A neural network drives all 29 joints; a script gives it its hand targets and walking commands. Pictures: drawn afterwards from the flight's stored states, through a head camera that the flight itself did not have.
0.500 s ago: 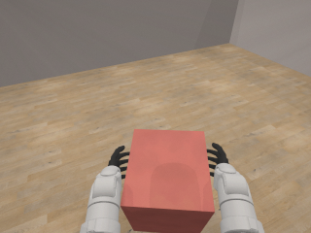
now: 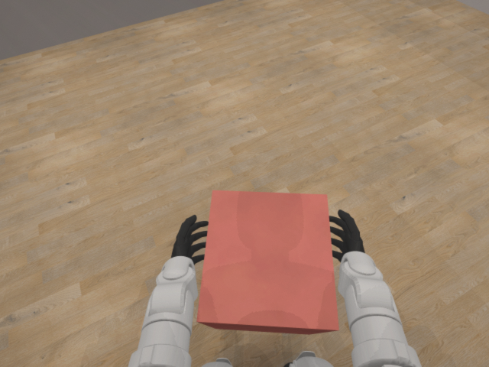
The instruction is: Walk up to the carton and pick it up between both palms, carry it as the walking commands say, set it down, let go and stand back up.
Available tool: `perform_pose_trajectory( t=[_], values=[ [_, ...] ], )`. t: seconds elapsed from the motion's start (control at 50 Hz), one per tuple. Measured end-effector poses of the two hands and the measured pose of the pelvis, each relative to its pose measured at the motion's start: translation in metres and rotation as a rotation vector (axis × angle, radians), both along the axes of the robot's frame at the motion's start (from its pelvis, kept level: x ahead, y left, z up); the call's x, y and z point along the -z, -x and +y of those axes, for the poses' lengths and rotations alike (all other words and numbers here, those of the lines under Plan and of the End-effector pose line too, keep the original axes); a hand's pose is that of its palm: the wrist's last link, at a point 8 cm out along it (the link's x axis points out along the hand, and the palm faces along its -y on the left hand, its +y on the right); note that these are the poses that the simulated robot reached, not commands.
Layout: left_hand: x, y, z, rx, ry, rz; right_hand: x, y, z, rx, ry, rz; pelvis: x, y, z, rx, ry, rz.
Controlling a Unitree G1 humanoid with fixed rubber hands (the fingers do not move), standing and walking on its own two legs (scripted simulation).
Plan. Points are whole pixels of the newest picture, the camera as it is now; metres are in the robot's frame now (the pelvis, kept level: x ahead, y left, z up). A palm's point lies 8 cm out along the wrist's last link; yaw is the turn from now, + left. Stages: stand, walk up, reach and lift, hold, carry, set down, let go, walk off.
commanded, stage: set down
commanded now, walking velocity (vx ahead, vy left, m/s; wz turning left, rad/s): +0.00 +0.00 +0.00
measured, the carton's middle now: (265, 269) +0.32 +0.00 -0.10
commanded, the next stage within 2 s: none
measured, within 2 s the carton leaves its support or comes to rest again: neither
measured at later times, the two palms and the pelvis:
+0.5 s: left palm (193, 263) +0.33 +0.15 -0.12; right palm (336, 255) +0.36 -0.14 -0.12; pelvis -0.03 -0.01 -0.07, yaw +0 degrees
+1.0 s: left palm (198, 264) +0.36 +0.16 -0.20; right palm (324, 258) +0.38 -0.13 -0.20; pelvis -0.04 -0.01 -0.14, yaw +0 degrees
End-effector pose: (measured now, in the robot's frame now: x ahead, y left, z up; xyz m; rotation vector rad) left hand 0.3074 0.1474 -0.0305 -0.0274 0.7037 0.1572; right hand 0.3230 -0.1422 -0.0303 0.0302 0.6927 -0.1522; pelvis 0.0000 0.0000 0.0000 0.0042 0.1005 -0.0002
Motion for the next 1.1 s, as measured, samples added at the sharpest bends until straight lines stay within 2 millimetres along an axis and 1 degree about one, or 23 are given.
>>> perform_pose_trajectory(
  t=[0.22, 0.38, 0.78, 1.1],
  values=[
    [0.035, -0.012, 0.001, -0.016, -0.005, -0.03, 0.034, -0.017, 0.002, -0.007, -0.014, -0.03, 0.028, 0.018, 0.0, 0.0, -0.006, 0.102],
    [0.063, -0.02, 0.001, -0.022, -0.002, -0.036, 0.063, -0.026, 0.001, -0.011, -0.016, -0.036, 0.053, 0.026, -0.003, 0.001, -0.012, 0.181],
    [0.131, -0.04, 0.008, -0.042, 0.001, -0.028, 0.133, -0.05, 0.009, -0.031, -0.022, -0.027, 0.115, 0.032, -0.013, -0.001, -0.017, 0.339],
    [0.183, -0.059, 0.009, -0.026, -0.007, -0.017, 0.185, -0.066, 0.009, -0.037, -0.003, -0.016, 0.156, 0.041, -0.01, 0.019, -0.026, 0.422]
  ],
)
